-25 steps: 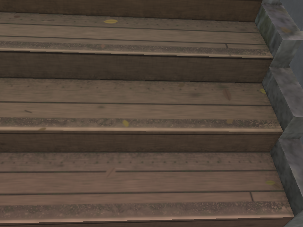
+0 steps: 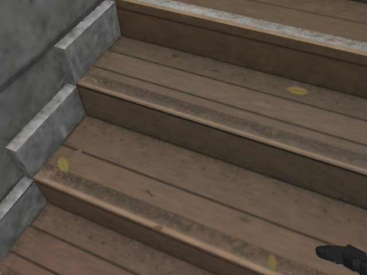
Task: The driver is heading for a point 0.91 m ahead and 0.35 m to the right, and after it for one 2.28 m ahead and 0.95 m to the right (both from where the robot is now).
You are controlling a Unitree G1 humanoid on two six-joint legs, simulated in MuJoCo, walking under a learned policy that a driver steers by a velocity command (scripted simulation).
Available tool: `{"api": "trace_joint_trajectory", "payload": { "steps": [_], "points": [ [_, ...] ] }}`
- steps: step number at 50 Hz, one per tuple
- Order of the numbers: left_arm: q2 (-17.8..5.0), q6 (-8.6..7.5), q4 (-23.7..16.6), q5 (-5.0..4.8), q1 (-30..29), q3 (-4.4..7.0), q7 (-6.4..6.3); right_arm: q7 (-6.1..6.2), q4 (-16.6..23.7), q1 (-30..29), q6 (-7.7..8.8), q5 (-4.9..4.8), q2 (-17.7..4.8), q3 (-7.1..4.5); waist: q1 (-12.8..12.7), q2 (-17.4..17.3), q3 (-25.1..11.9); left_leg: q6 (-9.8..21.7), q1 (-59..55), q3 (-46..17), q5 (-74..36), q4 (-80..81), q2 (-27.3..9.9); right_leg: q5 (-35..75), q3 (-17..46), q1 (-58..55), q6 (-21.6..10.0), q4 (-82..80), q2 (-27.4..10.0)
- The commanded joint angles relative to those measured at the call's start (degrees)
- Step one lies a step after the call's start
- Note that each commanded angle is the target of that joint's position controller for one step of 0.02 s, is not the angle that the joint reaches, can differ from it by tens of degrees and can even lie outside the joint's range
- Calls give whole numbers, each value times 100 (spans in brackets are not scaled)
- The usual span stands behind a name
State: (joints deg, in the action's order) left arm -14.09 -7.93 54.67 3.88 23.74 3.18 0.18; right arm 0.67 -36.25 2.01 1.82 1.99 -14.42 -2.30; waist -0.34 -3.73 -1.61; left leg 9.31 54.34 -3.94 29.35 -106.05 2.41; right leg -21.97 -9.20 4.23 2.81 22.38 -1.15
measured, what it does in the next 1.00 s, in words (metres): climbs, turning right: left foot 0.15 m higher, then right foot 0.15 m higher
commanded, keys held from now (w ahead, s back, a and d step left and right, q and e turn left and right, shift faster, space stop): w+e+shift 1.00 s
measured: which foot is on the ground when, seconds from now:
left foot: up 0.00-0.12, down 0.14-0.58, up 0.60-0.94, down 0.96-1.00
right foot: down 0.00-0.14, up 0.16-0.58, down 0.60-0.92, up 0.94-1.00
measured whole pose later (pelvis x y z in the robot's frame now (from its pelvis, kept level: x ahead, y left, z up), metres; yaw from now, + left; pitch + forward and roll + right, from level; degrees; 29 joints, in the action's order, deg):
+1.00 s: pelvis +0.81 -0.05 +0.37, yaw -40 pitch +6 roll +2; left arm -16.4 -6.0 47.5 2.1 20.9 7.1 1.2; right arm 2.7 -28.0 -2.6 5.3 2.0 -5.2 3.6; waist -2.3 3.9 -0.7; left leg 1.4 44.7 2.8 23.5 -64.2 -1.6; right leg -1.9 12.6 19.6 -7.7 66.3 10.4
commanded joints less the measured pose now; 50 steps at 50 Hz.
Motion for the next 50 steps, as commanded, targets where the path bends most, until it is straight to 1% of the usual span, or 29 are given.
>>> {"api": "trace_joint_trajectory", "payload": {
  "steps": [1, 3, 5, 7, 9, 10, 12, 13, 19, 21, 23, 25, 28, 29, 30, 31, 32, 33, 35, 36, 38, 40, 43, 44, 46, 47, 48, 49, 50],
  "points": [
    [-141, -195, 71, -133, 74, -108, 17, 26, 1482, -1463, 39, 62, 612, 399, 249, 1069, 1372, 52, 2119, 11, 880, -533, -143, 3340, 806, 531, -1030, -2155, -1682],
    [-168, -132, 350, -255, 198, -195, -68, 0, 1917, -1812, 176, 19, 733, 615, 553, 859, 1501, 86, 1788, 529, 1126, 851, -568, 4201, 230, 735, -982, -2645, -1313],
    [-591, -135, -115, -705, 247, -171, -86, -202, 1268, -415, 228, -196, 490, 585, 728, 85, -610, -166, -4239, 1595, -1382, 3421, -12, 7762, 192, 2607, -1379, -2127, -723],
    [-2469, -388, -278, -812, -190, 432, 180, 21, 747, 2363, -114, 11, -415, 8, 2334, 1624, -2497, -270, -6266, 439, -429, 4506, 339, 10800, 885, 1229, -1223, 1209, -1325],
    [-946, -331, -1000, -675, -256, 359, 354, 75, 166, 2872, 84, 176, -1802, -455, 1654, -2103, -3376, -220, -6826, -4168, -1585, 7976, -2274, 1317, 1972, 2747, -700, 6931, 662],
    [-331, -207, -1071, -528, 77, 301, 241, -85, 158, 2145, 205, 192, -1398, -427, 948, -1177, -3111, -338, -6230, -4307, -1657, 8118, -2473, 1534, 2631, 3341, -747, 8462, 508],
    [250, 27, -1426, -253, -357, 161, 183, -206, -423, 1252, 389, 26, -507, -238, 139, 193, -981, -119, -4492, -2608, -1318, 7889, -2069, 1862, 1648, 4204, -780, 8752, -99],
    [663, 113, -1574, -97, -613, 0, 172, -222, -706, 1182, 427, 2, -188, -156, -171, -103, -390, -106, -4101, -1742, -1917, 7832, -1797, 1613, 1611, 4898, -884, 9331, -117],
    [1293, 649, -1988, -507, -1980, -349, -168, -402, -2018, 2069, 748, 113, 687, 129, -263, -95, 698, -1055, -3876, 728, -3118, 8967, -1538, 651, 1103, 7038, -1474, 10868, 297],
    [1424, 731, -2419, -450, -2490, -550, -238, -416, -2144, 2154, 724, 69, 526, 192, -599, 98, 840, -1331, -3436, 1380, -3399, 9336, -1323, 703, 937, 6964, -1539, 9930, 366],
    [827, 915, -2638, -463, -3182, -526, -231, -124, -2166, 2360, 661, -137, 96, 210, -441, 244, 837, -1086, -3096, 1841, -4225, 10404, -1275, 822, 173, 6067, -1355, 8137, 570],
    [282, 978, -2246, -486, -2210, -375, -197, 162, -1870, 2228, 764, -338, -603, 173, -955, 16, -260, -1181, -3411, 2626, -9647, 9534, -1109, 618, -950, 3703, -1339, 7215, 791],
    [-426, 1055, -1604, -193, 317, -68, -165, 283, -950, 1074, 776, -486, -1773, -223, -2027, -682, -1914, -564, -4424, 1835, -12907, 6505, -1890, -146, -305, 940, -1543, 5554, 838],
    [-833, 967, -1525, -207, 986, 114, -121, 107, -549, 611, 761, -457, -1760, -350, -2172, -529, -2037, -436, -3902, 1525, -11987, 4344, -1866, -674, 668, -45, -1798, 4156, 803],
    [-853, 758, -1518, -613, 56, 331, 8, -99, -421, 236, 661, -332, -1054, -302, -1846, 1020, -1183, -444, -2517, 1437, -4948, 1822, -527, 521, 1478, -328, -2087, 1495, 862],
    [-1207, 621, -1565, -578, -1008, 383, 55, -268, 225, 591, 666, 213, 160, 79, -489, 1980, -171, -789, -418, 591, -2025, -870, 304, 4460, 3480, 102, -2427, 1352, 324],
    [-1019, 696, -1814, -524, -1299, 267, -39, -287, 643, 1428, 736, 361, 297, 147, 128, 1005, -1445, -654, -64, -314, -2148, -1382, 139, 1765, 5515, -381, -2780, 312, -264],
    [-339, 662, -1613, -320, -1142, 84, -67, -299, 705, 1342, 773, 233, 194, 167, 179, 504, -824, -736, 473, -330, -1980, -2014, 74, -784, 6544, 242, -2736, -731, -503],
    [-252, 449, -1019, -222, -671, 88, -103, -203, 1074, 457, 583, 455, 677, 452, 328, -190, 738, -666, 1586, -346, -1536, -2434, -180, -593, 5387, 1502, -2387, -468, -100],
    [-601, 325, -981, -198, -527, 150, -61, -55, 1310, 82, 484, 364, 811, 532, 221, 123, 1113, -643, 2231, 56, -859, -3316, -17, 650, 4857, 1537, -2297, -494, -151],
    [-277, 132, -809, -262, -567, -22, 2, 55, 1493, -353, 289, 260, 787, 610, 496, -409, 1409, -668, 1583, 157, -799, -1266, -547, 784, 3736, 2714, -1663, -565, 153],
    [-629, -23, -508, -191, 89, 48, 25, 215, 1932, -1416, 227, 297, 779, 643, -30, 153, 1196, -630, 2243, 410, 521, -1983, -568, 1606, 3891, 2175, -1832, -907, 81],
    [-924, 202, -572, -303, 19, 213, -165, 200, 2324, -1767, 176, 298, 664, 757, -25, -427, 397, -647, -411, 872, -18, 1782, -728, 3573, 2975, 2556, -1903, -1940, 253],
    [-837, 255, -876, -296, -517, 242, -208, 226, 2050, -781, 221, 128, 668, 689, 521, -44, -312, -673, -2852, 1304, -480, 2841, -237, 7223, 2421, 3259, -1745, -1155, 485],
    [-1652, 96, -1330, -384, -1217, 619, -78, 353, 1417, 1171, 141, -239, -202, 157, 1359, 998, -2197, -613, -5156, 475, -664, 3736, -110, 10338, 3076, 2414, -1514, 1107, 141],
    [-1629, -49, -1565, -377, -1928, 700, 3, 326, 844, 2683, 225, -176, -588, -89, 2184, 625, -2995, -519, -6123, 234, -594, 5148, -184, 10157, 2765, 2140, -1245, 3015, 357],
    [-604, -228, -1773, -243, -2216, 507, 166, 267, 346, 2558, 377, -116, -825, -207, 1781, -1294, -2820, -335, -6845, -655, -1092, 6186, -873, 3906, 2190, 2888, -900, 5397, 1240],
    [332, -196, -2192, -21, -2386, 215, 223, 268, 122, 2197, 306, -44, -800, -197, 1069, -1833, -2089, -44, -6383, -2927, -2278, 7675, -1817, 1413, 2092, 4480, -837, 7124, 1331],
    [96, -75, -2238, -17, -1595, 235, 289, 230, 267, 1174, 393, 122, -481, -162, 212, -1103, -1966, 307, -6165, -3690, -1470, 7837, -2244, 1407, 2129, 4966, -909, 8185, 1032]
  ]
}}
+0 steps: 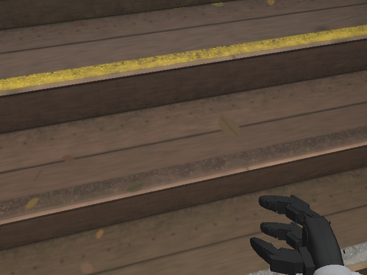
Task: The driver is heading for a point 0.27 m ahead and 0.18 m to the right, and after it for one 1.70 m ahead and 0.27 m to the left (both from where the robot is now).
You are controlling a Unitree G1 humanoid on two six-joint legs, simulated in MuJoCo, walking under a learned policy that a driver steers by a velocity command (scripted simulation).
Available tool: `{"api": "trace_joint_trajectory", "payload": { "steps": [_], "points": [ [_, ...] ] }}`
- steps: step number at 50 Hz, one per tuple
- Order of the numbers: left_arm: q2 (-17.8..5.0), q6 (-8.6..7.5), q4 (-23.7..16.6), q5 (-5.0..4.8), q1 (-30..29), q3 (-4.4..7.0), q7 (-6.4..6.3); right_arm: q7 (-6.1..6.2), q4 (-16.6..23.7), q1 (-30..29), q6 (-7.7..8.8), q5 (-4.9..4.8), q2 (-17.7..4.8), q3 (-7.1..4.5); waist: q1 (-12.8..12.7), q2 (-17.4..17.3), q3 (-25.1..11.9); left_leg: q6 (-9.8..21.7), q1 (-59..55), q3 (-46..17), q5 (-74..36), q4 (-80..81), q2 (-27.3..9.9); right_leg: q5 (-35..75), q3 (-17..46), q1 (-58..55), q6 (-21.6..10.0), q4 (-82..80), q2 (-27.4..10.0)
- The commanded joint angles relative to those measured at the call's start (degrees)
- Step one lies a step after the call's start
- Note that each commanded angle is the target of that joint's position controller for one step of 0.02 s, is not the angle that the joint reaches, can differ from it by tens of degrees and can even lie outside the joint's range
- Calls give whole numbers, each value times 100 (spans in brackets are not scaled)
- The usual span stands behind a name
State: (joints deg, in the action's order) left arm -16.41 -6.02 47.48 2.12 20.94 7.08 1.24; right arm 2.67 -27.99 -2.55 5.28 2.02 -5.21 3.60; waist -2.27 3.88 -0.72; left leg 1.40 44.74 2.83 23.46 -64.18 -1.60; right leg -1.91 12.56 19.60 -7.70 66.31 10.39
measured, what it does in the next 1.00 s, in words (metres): climbs: right foot 0.15 m higher, then left foot 0.16 m higher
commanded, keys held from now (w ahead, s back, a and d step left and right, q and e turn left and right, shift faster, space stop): w+e+shift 0.20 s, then w+q+shift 0.36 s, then q+shift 0.44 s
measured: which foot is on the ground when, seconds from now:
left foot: down 0.00-0.38, up 0.40-0.74, down 0.76-1.00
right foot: up 0.00-0.36, down 0.38-0.72, up 0.74-1.00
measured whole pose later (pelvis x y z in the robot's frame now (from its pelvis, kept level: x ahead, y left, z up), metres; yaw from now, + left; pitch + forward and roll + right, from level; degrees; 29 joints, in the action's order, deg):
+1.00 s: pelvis +0.78 +0.01 +0.41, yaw +8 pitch +7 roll -4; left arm -11.2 -5.7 30.0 0.3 -7.7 -1.8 1.4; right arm -2.9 -63.2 44.2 2.2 5.5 -11.2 0.6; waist 2.2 -2.5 -5.9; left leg 5.4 15.1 -14.3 14.7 -28.2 6.8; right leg -23.3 2.0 71.5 -4.1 103.7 1.7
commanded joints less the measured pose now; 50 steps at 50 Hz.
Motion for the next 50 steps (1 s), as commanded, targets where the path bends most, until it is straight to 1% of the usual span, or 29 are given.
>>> {"api": "trace_joint_trajectory", "payload": {
  "steps": [1, 3, 7, 13, 15, 17, 18, 19, 20, 21, 24, 26, 28, 30, 32, 34, 35, 36, 37, 38, 39, 40, 41, 42, 43, 45, 47, 49, 50],
  "points": [
    [268, -80, -1394, 177, -946, -170, 150, -48, -520, 1140, 106, -19, -918, -691, 60, -1224, -1599, 1089, -4597, -4174, -6, 3576, -1946, -360, -412, 3440, 140, 4245, -537],
    [668, 147, -1750, 215, -1801, -406, 123, -207, -1459, 1876, 295, 62, -697, -656, 94, -179, -532, 772, -3819, -3217, 1348, 3972, -1832, -855, -514, 4459, -97, 5503, -765],
    [1052, 471, -2075, -29, -2368, -654, 70, -370, -2375, 2369, 547, 64, -306, -550, -228, -351, 674, -1, -3049, -758, -1167, 4695, -1684, -1896, -211, 5566, -257, 5806, -965],
    [1125, 706, -2766, 31, -4059, -832, -100, -219, -2838, 3611, 385, -21, -937, -643, 85, -459, 1212, 20, -3738, 788, -4111, 6088, -889, -2806, -1461, 5873, -470, 4174, -623],
    [466, 621, -2432, -142, -3247, -798, 148, -13, -2341, 3102, 287, -296, -1233, -633, -283, -186, 21, 158, -2742, 1288, -9073, 6142, -735, -1958, -2941, 1579, -328, 1238, -335],
    [317, 684, -2061, -287, -1318, -610, -92, 22, -1967, 2918, 552, -413, -2672, -946, -1133, -1652, -1505, 387, -3562, 619, -14014, 3786, -1506, -1698, -2577, -693, -162, 545, -53],
    [65, 690, -1904, -222, -656, -468, -131, -30, -1845, 2722, 503, -610, -2866, -1045, -1423, -2185, -1881, 420, -3838, 288, -13491, 2448, -1525, -1863, -2045, -1361, -184, -606, -86],
    [-227, 584, -1800, -15, -969, -251, -1, -128, -1677, 2823, 496, -524, -2311, -1034, -1159, -2064, -1897, 489, -3248, -116, -9179, 839, -893, -1607, -723, -2036, -176, -2025, -387],
    [-1026, 486, -1562, 213, -1125, 22, 54, -415, -1121, 2982, 494, -564, -1315, -909, -587, 244, -2215, 212, -979, -360, -1316, -2926, 618, 1124, 2788, -2988, -905, -3341, -2671],
    [-993, 491, -1467, 253, -604, 111, 16, -429, -868, 2595, 532, -586, -1404, -949, -800, -517, -3172, 297, -940, -1579, -1497, -5075, 594, 1158, 3710, -2957, -922, -4140, -3010],
    [-319, 142, -296, 128, -628, -59, -23, -214, -106, 1105, 333, -181, -458, -633, -400, -298, -859, 556, 1220, -1189, -777, -6192, 5, -847, 2302, -1807, -1047, -4343, -2545],
    [717, 54, 95, 189, -279, -366, -196, -275, -280, 1450, 42, -132, -258, -509, 126, -683, -257, 893, 1483, -1547, -274, -6121, -165, -622, 1243, -1338, -632, -4531, -2681],
    [871, -84, 545, 193, 16, -463, -269, -283, -94, 1006, -190, -186, 10, -407, 369, -695, 446, 1056, 2434, -1547, 597, -6343, 9, -224, 67, -1208, -334, -5079, -2700],
    [668, -161, 839, 133, 323, -498, -218, -141, 320, 11, -314, -152, 434, -223, 388, -462, 987, 1078, 3527, -1070, 1534, -7256, 320, -144, -767, -953, -186, -5821, -2812],
    [299, -152, 789, 21, -324, -599, -165, -71, 860, -697, -348, -160, 186, -78, 844, -801, 1554, 849, 2470, -336, 1105, -4350, 212, 1179, -2070, 548, 175, -6816, -2276],
    [-289, -240, 348, -246, -1156, -579, -270, -207, 311, 788, -393, -53, -236, -169, 1464, -604, 362, 605, -1316, 647, -68, -2614, 373, 5182, -3076, 1694, 97, -6429, -1702],
    [-1526, -144, 1104, 374, -428, -276, 640, -754, 1065, 398, -686, -173, -421, 77, 2253, 740, -1755, 511, -4045, 169, -1268, -1640, 988, 8390, -1902, 2644, -460, -5636, -2229],
    [-2839, -102, 351, 418, -2190, 186, 741, -1069, 541, 1766, -898, -391, -663, -83, 2841, 570, -1582, 552, -4080, 259, -2609, 91, 1108, 10419, -1919, 1605, -450, -4690, -2593],
    [-2323, 15, 139, 805, -2099, 98, 852, -917, -182, 3246, -997, -293, -1439, -257, 2602, -818, -2682, 1122, -5177, -815, -3381, 2325, 1005, 9688, -1594, 1332, -39, -2190, -2475],
    [-1579, 218, 606, 823, -1427, 51, 668, -720, -1339, 4910, -1183, 314, -1195, -238, 2318, -680, -2598, 1094, -6272, -1548, -6049, 4765, 498, 2453, -1932, 1119, 620, -51, -1662],
    [-610, 327, 619, 474, 1251, -255, 795, -723, -1145, 4505, -1258, 399, -2527, -498, 547, -1545, -4434, 2809, -7665, -3974, -12457, 2203, -817, -675, -789, 1905, 680, 2801, -809],
    [-1016, 273, 192, -140, 518, -30, 676, -688, -1145, 4048, -1049, 406, -2569, -707, 874, -928, -3149, 2017, -6334, -4688, -11921, 2942, -1176, -723, -16, 2835, 854, 4092, -478],
    [-796, 71, -591, -149, -769, -98, 335, -701, -1446, 3571, -794, 95, -2318, -726, 1054, -1244, -1762, 1492, -5720, -3505, -10031, 2822, -911, -1500, -210, 4292, 837, 4830, -42],
    [-304, 14, -1114, 15, -1482, -304, 155, -722, -2099, 3755, -610, -121, -1586, -535, 825, -1496, -1502, 1115, -5852, -3038, -8531, 2789, -716, -2005, -402, 5345, 525, 5605, -101],
    [104, 17, -1120, 232, -1512, -557, 1, -730, -2620, 3971, -491, -13, -789, -283, 557, -980, -1462, 659, -5868, -2568, -7547, 2843, -563, -1722, -456, 5713, 311, 5235, -354],
    [554, 82, -1345, 10, -2202, -838, -44, -725, -3365, 4142, -410, 378, -272, -207, 88, -102, -339, 46, -4163, -2066, -5728, 3309, -83, -1864, -1166, 6054, -109, 4883, -791],
    [449, -28, -1859, -178, -2326, -905, -4, -566, -2762, 2992, -113, 307, -818, -377, -388, -490, -575, 339, -1870, -1854, -4278, 3894, 490, -2418, -1426, 4187, 115, 3546, -800],
    [655, 5, -2057, -286, -2744, -1014, 5, -442, -2850, 3783, 51, 361, -998, -380, -56, -875, -790, 497, -1933, -2517, -3672, 4260, 566, -2457, -1599, 4224, 474, 4116, -564],
    [542, 77, -2138, -336, -3064, -1003, -49, -518, -2814, 3833, 44, 442, -1070, -351, -10, -385, -714, 397, -1676, -2725, -3394, 4280, 570, -1858, -1572, 4050, 650, 3188, -521]
  ]
}}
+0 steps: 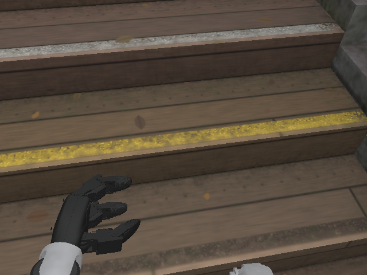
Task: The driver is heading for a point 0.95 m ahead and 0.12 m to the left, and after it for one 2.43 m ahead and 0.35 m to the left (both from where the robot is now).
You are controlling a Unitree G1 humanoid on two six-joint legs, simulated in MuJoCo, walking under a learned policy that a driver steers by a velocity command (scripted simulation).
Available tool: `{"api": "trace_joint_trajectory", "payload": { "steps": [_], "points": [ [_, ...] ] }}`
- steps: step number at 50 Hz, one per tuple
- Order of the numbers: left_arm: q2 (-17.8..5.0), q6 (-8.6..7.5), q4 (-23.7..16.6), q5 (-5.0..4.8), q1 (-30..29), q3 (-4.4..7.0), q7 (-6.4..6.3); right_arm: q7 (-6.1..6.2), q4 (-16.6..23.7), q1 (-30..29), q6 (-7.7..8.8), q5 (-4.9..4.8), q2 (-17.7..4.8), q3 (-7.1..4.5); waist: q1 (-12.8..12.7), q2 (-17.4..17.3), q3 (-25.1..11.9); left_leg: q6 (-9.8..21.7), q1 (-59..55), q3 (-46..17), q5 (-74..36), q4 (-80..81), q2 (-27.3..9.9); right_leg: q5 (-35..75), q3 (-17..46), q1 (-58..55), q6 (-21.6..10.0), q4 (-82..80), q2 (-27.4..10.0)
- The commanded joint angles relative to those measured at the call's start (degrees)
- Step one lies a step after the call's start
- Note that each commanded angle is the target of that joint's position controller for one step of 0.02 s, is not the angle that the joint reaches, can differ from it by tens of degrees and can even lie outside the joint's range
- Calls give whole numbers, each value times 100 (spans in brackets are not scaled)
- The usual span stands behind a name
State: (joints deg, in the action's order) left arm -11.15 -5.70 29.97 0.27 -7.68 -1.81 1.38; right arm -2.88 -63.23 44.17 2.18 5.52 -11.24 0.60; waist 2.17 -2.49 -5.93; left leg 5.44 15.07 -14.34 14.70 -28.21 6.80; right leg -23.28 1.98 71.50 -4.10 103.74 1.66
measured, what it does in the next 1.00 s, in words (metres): climbs, turning left: right foot 0.15 m higher, then left foot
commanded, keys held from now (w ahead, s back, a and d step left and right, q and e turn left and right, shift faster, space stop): q+shift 0.30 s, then w+q+shift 0.10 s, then w+shift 0.02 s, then w+e+shift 0.58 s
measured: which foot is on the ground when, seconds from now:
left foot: down 0.00-0.12, up 0.14-0.44, down 0.46-1.00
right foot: up 0.00-0.10, down 0.12-0.46, up 0.48-0.96, down 0.98-1.00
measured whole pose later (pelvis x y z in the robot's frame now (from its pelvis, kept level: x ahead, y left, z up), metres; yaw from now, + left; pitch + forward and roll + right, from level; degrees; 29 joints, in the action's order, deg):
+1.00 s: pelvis +0.39 +0.14 +0.14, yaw +17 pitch +2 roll -1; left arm -12.9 2.1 30.2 -0.6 7.5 1.5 0.8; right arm 1.4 -50.1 23.3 2.9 -0.4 -13.4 -1.3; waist -5.2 -1.7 -3.4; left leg -0.2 -7.8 16.5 13.4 -31.5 -8.8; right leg -34.0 -7.8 50.7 -11.2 80.5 5.5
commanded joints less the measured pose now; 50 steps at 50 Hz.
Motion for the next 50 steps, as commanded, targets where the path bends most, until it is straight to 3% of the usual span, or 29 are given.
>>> {"api": "trace_joint_trajectory", "payload": {
  "steps": [1, 2, 3, 4, 5, 6, 7, 8, 9, 10, 12, 14, 16, 19, 21, 23, 24, 25, 26, 28, 30, 33, 36, 41, 44, 46, 48, 49, 50],
  "points": [
    [189, 153, -752, -111, -798, -159, -45, -104, 971, -1142, 393, -24, -664, -175, -630, 56, -129, 195, 2152, -1236, -3672, 1043, -251, -350, -877, -2066, 403, -1135, 463],
    [170, 269, -997, -44, -873, -128, -58, -175, 1209, -1451, 463, -108, -791, -220, -886, -216, -224, 268, 2491, -1419, -4610, 1265, -263, -402, -896, -2976, 416, -1969, 540],
    [-14, 307, -805, -30, -3, 33, -78, -210, 1709, -1956, 660, -358, -943, -295, -1464, -720, -197, 235, 3115, -1358, -7009, 1198, -316, -37, -1255, -4824, 533, -2648, 688],
    [-281, 449, -698, -52, 596, 152, -68, -271, 1896, -2090, 813, -327, -1221, -453, -1693, -496, -434, 225, 3883, -1724, -8439, 1079, -413, 870, -1115, -6311, 585, -2880, 870],
    [-701, 519, -135, 60, 2240, 401, -173, -296, 2561, -3089, 904, -574, -1775, -637, -2314, -451, -499, 87, 3706, -2263, -9410, 140, -924, 893, -367, -7072, 393, -4052, 714],
    [-1130, 547, 406, -110, 3776, 590, -415, -294, 2678, -3148, 885, -578, -1507, -682, -2421, 404, -1843, -262, 3097, -1897, -8944, -1624, -823, 2362, 317, -8447, -181, -5156, 119],
    [-1271, 497, 716, 82, 4198, 539, -311, -306, 2327, -1134, 891, -349, -123, -411, -1279, 2989, -3577, -1104, 3555, -988, -144, -4933, 699, 6653, 3605, -10111, -2658, -6261, -2581],
    [-1377, 456, 224, 594, 3070, 523, -144, -405, 1873, -487, 597, -430, -606, -498, -977, 2064, -2574, -979, 3700, -764, 791, -7685, 522, 4302, 6343, -7521, -3133, -7959, -3515],
    [-1238, 218, 207, 182, 1620, 572, -98, -318, 1819, -1223, 411, -435, -990, -685, -554, 1329, -323, -1034, 4045, -129, 223, -8424, 87, 1175, 5453, -5246, -2458, -7984, -2861],
    [-440, -7, 318, -92, 562, 338, -21, -53, 1819, -1593, 237, -407, -926, -655, -108, 824, -160, -805, 3799, 152, 201, -8298, -256, -266, 3684, -4002, -1787, -7848, -2421],
    [851, -310, 657, -241, 74, 11, -201, 206, 1760, -1690, 188, -6, -376, -396, 369, -67, -197, -713, 2810, 415, 1005, -6712, -934, 1154, 1558, -3438, -970, -7605, -1918],
    [236, -455, 870, -220, 313, 324, -711, -9, 1983, -2366, 185, -154, -66, -237, 148, 446, -385, -809, 2252, 886, 991, -6340, -1031, 2157, 506, -3749, -555, -7511, -1492],
    [-367, -363, 1144, 64, 908, 542, -818, -181, 2362, -3241, 243, -347, -156, -131, -111, 381, -378, -905, 2398, 1040, 781, -5350, -1228, 802, 36, -4188, -427, -8062, -1511],
    [-1160, -158, 1164, 77, 1260, 778, -459, -455, 2295, -3297, 335, -503, -682, -246, -297, 563, 45, -1007, 1120, 1578, 1809, -2807, -1079, -1365, -619, -4001, -43, -8721, -1648],
    [-1047, -41, 1096, 218, 1076, 661, -284, -487, 1703, -2622, 482, -440, -803, -387, -55, 646, 498, -796, -447, 1905, 407, -1824, -875, -2524, -802, -3233, 32, -8286, -1871],
    [-674, 160, 928, 486, 968, 454, -95, -339, 1123, -1859, 652, -418, -1411, -716, 362, -91, 558, -504, -1622, 1589, -2, -770, -549, -2510, -1053, -2718, 93, -6447, -1378],
    [-143, 179, 973, 415, 985, 246, -2, -162, 940, -1360, 689, -248, -1653, -837, 690, -450, 367, -248, -2210, 746, -57, -774, -1015, -1423, -862, -2047, 117, -4515, -1150],
    [35, 109, 533, 230, 1402, 117, 79, 23, 1399, -1647, 838, -319, -2604, -1017, 490, -1693, -102, 576, -2422, -2296, 761, 167, -2194, -632, 223, -732, 210, -2943, -265],
    [-634, 170, 595, 284, 1020, 508, -103, 209, 2032, -2056, 280, -335, -1596, -675, 571, -1268, -121, 280, -1640, -2585, 3310, 1353, -2692, -87, -340, -321, 494, -701, -531],
    [-601, 174, 634, 288, 1195, 482, -254, 236, 2465, -2994, 201, -361, -1315, -486, 71, -498, 347, 23, -644, -1664, 1924, 1126, -2486, 918, 107, -506, 639, 77, -548],
    [-868, 290, 659, 185, 1560, 583, -111, 344, 2370, -3116, 366, -342, -1244, -472, -256, -184, 456, 233, 15, -679, 1338, 1305, -2269, 1234, 397, -1226, 599, -62, -340],
    [-719, 599, 559, -27, 1906, 641, -97, 342, 2180, -3086, 575, -239, -1015, -445, -559, -148, 670, 373, -203, 192, 1247, 1443, -2406, 1073, 417, -732, 370, 1092, 25],
    [-662, 745, 323, 16, 1654, 656, -150, 384, 1942, -2546, 648, -165, -904, -443, -517, 151, 911, 390, -1028, 782, 1127, 1702, -2582, 473, 416, 32, 129, 1439, 20],
    [-322, 819, -392, -15, 382, 527, -315, 391, 1477, -1957, 733, -26, -984, -474, -308, 161, 1530, 325, -2073, 1794, 760, 2385, -2728, -962, 21, 1401, -331, 1955, 14],
    [-60, 911, -954, -47, -176, 279, -241, 531, 1220, -1820, 578, -187, -931, -390, -593, -59, 1653, 146, -1854, 2738, -969, 3112, -2523, -1183, -408, 708, -663, 302, -446],
    [-330, 931, -589, -5, 842, 269, -24, 696, 1738, -2626, 474, -592, -1294, -355, -1154, 228, 830, 242, -260, 3473, -5958, 2480, -2031, -779, -1626, -3321, -695, -2561, 194],
    [-834, 875, 78, -135, 3473, 590, -45, 605, 2150, -3045, 196, -601, -2059, -555, -1957, -957, -845, 470, -881, 3065, -10751, -344, -2550, -1420, -1670, -5521, -671, -2195, 860],
    [-1151, 741, 287, -152, 4029, 760, -67, 420, 2318, -3340, 98, -811, -1961, -581, -2213, -912, -1141, 273, -913, 2931, -10348, -2451, -2254, -1230, -1009, -6021, -941, -3401, 1116],
    [-1382, 639, 432, -86, 3832, 870, -98, 176, 2709, -4063, 129, -733, -1285, -455, -2109, 84, -418, -70, 709, 2521, -5507, -5291, -1311, -1652, 1103, -5922, -1432, -5599, 744]
  ]
}}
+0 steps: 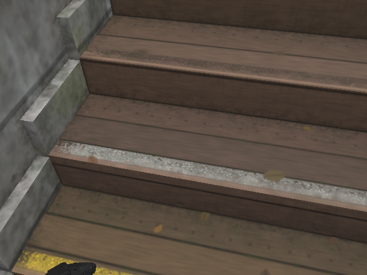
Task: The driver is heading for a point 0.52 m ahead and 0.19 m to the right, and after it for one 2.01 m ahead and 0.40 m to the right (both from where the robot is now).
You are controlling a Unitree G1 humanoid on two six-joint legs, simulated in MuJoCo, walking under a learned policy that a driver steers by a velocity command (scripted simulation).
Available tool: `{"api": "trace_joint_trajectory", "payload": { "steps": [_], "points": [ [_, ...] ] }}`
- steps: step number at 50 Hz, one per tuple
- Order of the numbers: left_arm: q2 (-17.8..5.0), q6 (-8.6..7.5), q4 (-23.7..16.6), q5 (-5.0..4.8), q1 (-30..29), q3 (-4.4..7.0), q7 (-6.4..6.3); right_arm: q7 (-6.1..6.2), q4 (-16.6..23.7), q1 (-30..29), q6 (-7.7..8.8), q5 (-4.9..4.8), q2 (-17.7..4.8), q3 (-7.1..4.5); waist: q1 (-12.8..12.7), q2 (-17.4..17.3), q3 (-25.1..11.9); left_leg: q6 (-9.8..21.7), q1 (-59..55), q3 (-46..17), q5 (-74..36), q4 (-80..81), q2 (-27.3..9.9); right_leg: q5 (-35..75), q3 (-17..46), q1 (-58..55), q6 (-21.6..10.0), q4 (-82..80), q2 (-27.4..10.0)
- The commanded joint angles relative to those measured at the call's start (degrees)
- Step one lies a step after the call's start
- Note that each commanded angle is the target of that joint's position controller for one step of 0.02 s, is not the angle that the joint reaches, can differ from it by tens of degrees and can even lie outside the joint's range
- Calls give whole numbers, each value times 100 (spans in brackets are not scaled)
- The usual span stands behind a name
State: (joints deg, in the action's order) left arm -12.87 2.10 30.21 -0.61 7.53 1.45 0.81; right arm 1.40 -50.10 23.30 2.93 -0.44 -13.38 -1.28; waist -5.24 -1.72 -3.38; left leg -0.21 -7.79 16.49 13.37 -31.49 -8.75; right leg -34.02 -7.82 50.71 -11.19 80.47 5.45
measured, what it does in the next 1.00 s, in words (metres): climbs, turning right: left foot 0.15 m higher, then right foot 0.15 m higher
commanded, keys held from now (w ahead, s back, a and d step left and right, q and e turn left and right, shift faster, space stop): w+e+shift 0.52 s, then w+q+shift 0.30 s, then q+shift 0.18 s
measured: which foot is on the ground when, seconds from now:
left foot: down 0.00-0.00, up 0.02-0.36, down 0.38-0.72, up 0.74-1.00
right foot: down 0.00-0.36, up 0.38-0.70, down 0.72-1.00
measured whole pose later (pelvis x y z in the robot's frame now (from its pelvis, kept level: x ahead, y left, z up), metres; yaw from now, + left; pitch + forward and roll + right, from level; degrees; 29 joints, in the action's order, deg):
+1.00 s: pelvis +0.81 -0.34 +0.45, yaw -27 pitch +5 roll +0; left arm -13.8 -4.2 61.6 5.4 29.0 3.2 3.3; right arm -2.9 -30.9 -1.3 2.4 0.6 -10.4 -0.6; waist 0.3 -0.5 -4.0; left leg 12.9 74.0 0.3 24.1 -116.2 2.3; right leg -21.9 -8.8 6.3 -1.7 24.5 -1.2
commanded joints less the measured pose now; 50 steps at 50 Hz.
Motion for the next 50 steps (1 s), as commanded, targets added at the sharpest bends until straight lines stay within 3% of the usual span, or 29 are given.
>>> {"api": "trace_joint_trajectory", "payload": {
  "steps": [1, 2, 3, 5, 9, 11, 13, 15, 17, 18, 19, 20, 21, 22, 24, 27, 31, 33, 35, 36, 37, 38, 40, 42, 45, 47, 48, 49, 50],
  "points": [
    [-1564, -104, 446, 30, 1366, 587, -155, -476, 2042, -2005, 230, 190, -314, -88, -225, 1900, -402, 193, 5233, -1505, -340, -6627, 1548, -752, 5912, -4129, -1132, -5737, -407],
    [-1544, -140, 316, -27, 870, 560, -232, -593, 2358, -1692, 412, 548, -121, 21, 228, 1315, -299, 210, 5755, -2231, -381, -7361, 1254, -818, 6655, -3985, -915, -6115, -679],
    [-1362, -240, 587, -10, 1155, 527, -239, -633, 2236, -1596, 523, 640, -115, 34, 282, 723, -169, 261, 5811, -2250, -622, -7674, 1177, -596, 6617, -3714, -609, -6469, -833],
    [-677, -411, 1000, 192, 1233, 345, -275, -494, 2436, -1981, 488, 626, 182, 180, 446, 130, 499, 326, 6320, -2249, -462, -8572, 943, -39, 5520, -2632, -528, -6114, -422],
    [-688, -804, 1452, 106, 1598, 254, -116, -148, 2824, -2878, 260, 619, 601, 432, 528, -425, 1146, 349, 7857, -1746, 1252, -8867, 734, 2678, 3854, -2631, -286, -5947, -309],
    [-684, -900, 1832, 224, 2179, 228, -98, -87, 3270, -3743, 326, 572, 761, 529, 236, 1, 1308, 381, 8643, -1410, 2147, -9047, 726, 3423, 3732, -2984, -314, -6272, -358],
    [-735, -749, 1895, 131, 2299, 266, -208, -50, 3608, -4168, 163, 532, 832, 669, 229, -210, 799, 415, 7058, -1040, 2049, -6787, 705, 3983, 3243, -2486, -464, -7404, -306],
    [-676, -723, 1491, -36, 1492, 347, -336, -4, 3302, -3001, 165, 291, 613, 509, 887, 144, -305, 352, 2524, -527, 680, -4527, 1186, 9059, 2557, -1186, -234, -7028, -182],
    [-1924, -960, 974, -84, 376, 799, -177, 156, 2588, -311, -24, 69, -411, -94, 2322, 579, -2299, 527, 72, -1673, 838, -3637, 1065, 12414, 3104, -1841, 155, -4030, -425],
    [-1606, -1145, 736, -127, -170, 792, -73, 135, 2105, 822, 115, 227, -923, -321, 2772, -513, -2737, 814, -800, -2484, 1607, -1828, 432, 11486, 2445, -1822, 767, -1479, 171],
    [-790, -1376, 568, 172, -1031, 631, 0, 157, 1458, 825, 106, -12, -946, -441, 2823, -1590, -1757, 759, -565, -2223, -58, -1076, 421, 4626, 1978, -1304, 735, 445, 649],
    [240, -1452, -10, 290, -979, 338, 11, 104, 1174, 313, 140, 231, -866, -424, 1658, -1789, -1328, 1166, -631, -4014, -3210, -513, -676, 2291, 1999, 229, 689, 2002, 524],
    [15, -1270, 90, 242, -262, 338, 88, 115, 1303, -373, 142, 469, -173, -285, 1027, -1035, -1793, 1585, -472, -5353, -1177, -55, -1333, 2368, 1915, 716, 500, 3204, 184],
    [136, -1036, -79, 273, -301, 233, 71, 96, 1164, -728, 265, 439, 312, -208, 780, -653, -1244, 1530, 106, -5568, 655, 395, -1393, 2413, 1951, 957, 327, 3889, -257],
    [581, -651, -263, 402, -487, -21, -9, -1, 542, -668, 467, 313, 611, -107, 331, 633, 190, 870, 1512, -4371, 1761, 923, -1289, 1621, 1946, 1939, 169, 4821, -538],
    [654, -324, -727, 135, -1282, -151, -66, -84, -94, -721, 730, 412, 620, -15, 5, 335, 1654, 348, 3006, -1947, -322, 2253, -1094, 628, 1932, 2169, 135, 3811, -571],
    [733, -476, -1424, 58, -2550, -364, -214, -89, -880, 82, 690, 151, -75, -35, 61, 516, 1858, 546, 2543, -513, -2516, 3367, -452, -324, 976, 2230, 34, 2102, -523],
    [404, -546, -1014, 13, -1560, -409, 113, 72, -620, 337, 559, -316, -604, -92, -89, 1011, 172, 1054, 3800, -523, -4821, 3636, -53, 2147, -415, -2971, 110, -775, -470],
    [-276, -365, -390, 155, 1274, 45, -56, -117, 36, -194, 968, -349, -2595, -595, -1461, -884, -2073, 1114, 2585, -1026, -10251, 668, -483, 1823, 2, -5796, 458, -1554, 189],
    [-837, -234, -207, 295, 1680, 316, -131, -235, 204, -516, 990, -290, -2491, -771, -1697, -1204, -2549, 881, 2171, -1534, -9842, -1331, -345, 1118, 884, -6081, 417, -2698, 140],
    [-1685, -361, 12, 404, 1206, 557, -185, -446, 527, -355, 915, -143, -1166, -599, -891, 1196, -2632, 450, 3877, -1851, -1152, -4736, 1059, 2634, 4057, -6529, -301, -4366, -1660],
    [-1589, -462, 129, 521, 1494, 598, -88, -483, 750, 55, 861, -87, -829, -586, -683, 1218, -3485, 502, 4343, -3176, -300, -7334, 1425, 4752, 5382, -6775, -280, -4843, -2470],
    [-1092, -735, 873, 329, 893, 534, 106, -316, 1370, -808, 649, 65, -23, -383, -5, 115, -1955, 581, 5735, -2513, -534, -8453, 966, 2725, 4399, -5741, -243, -5237, -2301],
    [-44, -851, 1655, 244, 835, 274, 66, -281, 1584, -1057, 429, 274, 612, -95, 500, 172, -215, 804, 6846, -2365, 18, -9002, 729, 2941, 3001, -4579, 73, -5305, -1916],
    [696, -1049, 2082, 298, 1215, 2, 25, -228, 1552, -947, 67, 86, 768, -11, 789, 179, 288, 825, 7260, -2431, 984, -9040, 946, 4970, 1692, -4149, 294, -5925, -2132],
    [268, -1172, 2517, 293, 1646, 62, 28, -7, 2069, -1931, -97, 97, 1046, 89, 726, 507, 801, 882, 8431, -2087, 1915, -9999, 1069, 5233, 1053, -4339, 395, -6683, -2349],
    [755, -819, 2777, 733, 948, -147, 298, -544, 2278, -2119, -85, 112, 516, 309, 1476, 497, 162, 1732, 8595, -2146, 1939, -9873, 941, 5148, 757, -3781, 225, -6110, -1968],
    [194, -683, 2658, 876, 293, -87, 401, -603, 2328, -2073, -53, 122, 301, 236, 1810, -6, 30, 1673, 8040, -1887, 1392, -8167, 867, 4697, 80, -3075, 239, -6389, -1590],
    [-765, -575, 2098, 759, -923, 176, 523, -658, 2545, -2097, -85, 64, -138, 179, 2248, -214, -311, 1476, 5333, -1523, 308, -5715, 803, 5340, -750, -1221, 321, -6903, -1070]
  ]
}}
